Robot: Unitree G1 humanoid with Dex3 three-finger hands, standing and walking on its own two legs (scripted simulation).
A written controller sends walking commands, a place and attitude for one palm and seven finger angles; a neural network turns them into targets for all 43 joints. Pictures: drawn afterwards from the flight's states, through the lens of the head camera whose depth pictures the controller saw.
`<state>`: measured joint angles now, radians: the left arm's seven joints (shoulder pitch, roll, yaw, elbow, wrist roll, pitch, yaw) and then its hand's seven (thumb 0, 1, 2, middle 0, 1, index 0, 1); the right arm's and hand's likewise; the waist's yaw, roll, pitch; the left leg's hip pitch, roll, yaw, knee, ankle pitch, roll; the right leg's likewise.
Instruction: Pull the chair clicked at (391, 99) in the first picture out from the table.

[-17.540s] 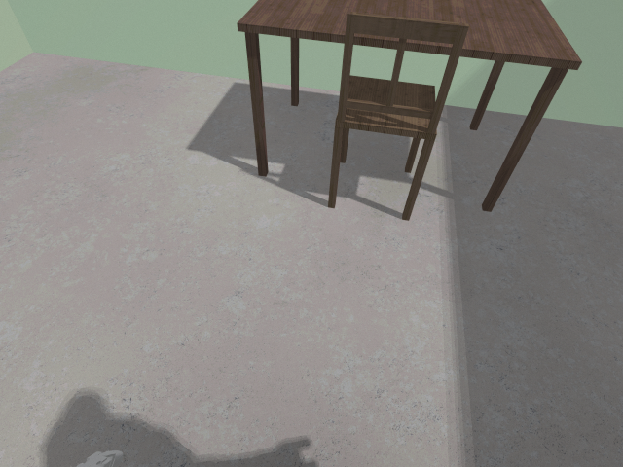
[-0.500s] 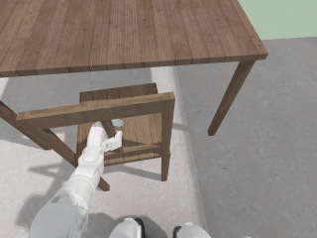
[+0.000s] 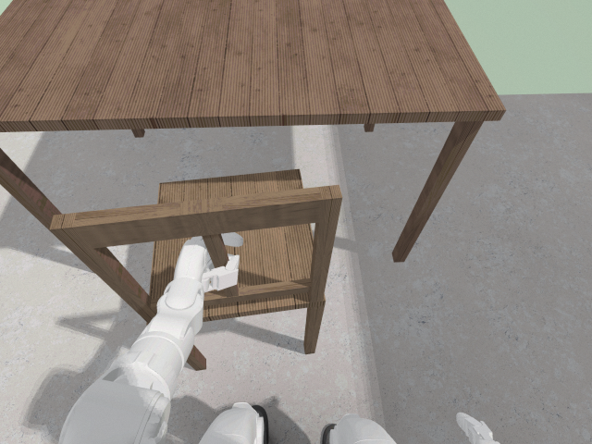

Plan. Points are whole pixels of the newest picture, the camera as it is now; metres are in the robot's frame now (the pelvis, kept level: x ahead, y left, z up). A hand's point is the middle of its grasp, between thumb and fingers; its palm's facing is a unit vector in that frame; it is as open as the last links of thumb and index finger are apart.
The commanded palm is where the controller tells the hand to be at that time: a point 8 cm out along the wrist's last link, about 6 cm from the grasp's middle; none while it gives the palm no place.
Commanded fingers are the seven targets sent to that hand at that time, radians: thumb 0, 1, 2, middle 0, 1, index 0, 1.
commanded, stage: step backward, pulling the chair out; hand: left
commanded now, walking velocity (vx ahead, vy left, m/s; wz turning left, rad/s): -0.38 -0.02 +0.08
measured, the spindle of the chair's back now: (222, 265) +0.39 +0.13 -0.08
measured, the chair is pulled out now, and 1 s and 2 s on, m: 0.19 0.25 0.30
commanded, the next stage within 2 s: none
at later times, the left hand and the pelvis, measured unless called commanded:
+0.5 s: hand (228, 275) +0.35 +0.12 -0.05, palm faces -0.04 -0.99 -0.16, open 5.5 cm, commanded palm +0.35 +0.17 -0.05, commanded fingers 0.00 0.90 0.90 -0.50 -1.45 -0.50 -1.45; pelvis -0.03 +0.00 +0.01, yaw +1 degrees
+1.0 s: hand (219, 304) +0.31 +0.12 -0.05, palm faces -0.02 -0.98 -0.18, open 5.6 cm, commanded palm +0.32 +0.18 -0.05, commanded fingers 0.00 0.90 0.90 -0.50 -1.45 -0.50 -1.45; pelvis -0.06 +0.00 +0.00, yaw +1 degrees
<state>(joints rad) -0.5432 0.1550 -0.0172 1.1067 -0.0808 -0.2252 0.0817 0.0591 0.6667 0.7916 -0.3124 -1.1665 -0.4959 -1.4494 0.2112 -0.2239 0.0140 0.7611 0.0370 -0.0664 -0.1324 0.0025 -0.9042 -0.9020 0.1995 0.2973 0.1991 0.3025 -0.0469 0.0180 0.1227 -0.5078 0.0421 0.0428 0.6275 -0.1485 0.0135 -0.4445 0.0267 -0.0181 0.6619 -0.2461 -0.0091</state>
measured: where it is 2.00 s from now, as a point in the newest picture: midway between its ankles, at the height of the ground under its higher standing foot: outside the picture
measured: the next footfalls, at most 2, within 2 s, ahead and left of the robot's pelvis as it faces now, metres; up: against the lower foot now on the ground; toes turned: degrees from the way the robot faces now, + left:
left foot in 0.28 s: +0.03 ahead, +0.14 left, +0.00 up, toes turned +1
left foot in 1.22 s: -0.08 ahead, +0.13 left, +0.00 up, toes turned +4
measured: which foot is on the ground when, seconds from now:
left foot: down 0.00-0.10, up 0.12-0.26, down 0.28-1.00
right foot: down 0.00-1.00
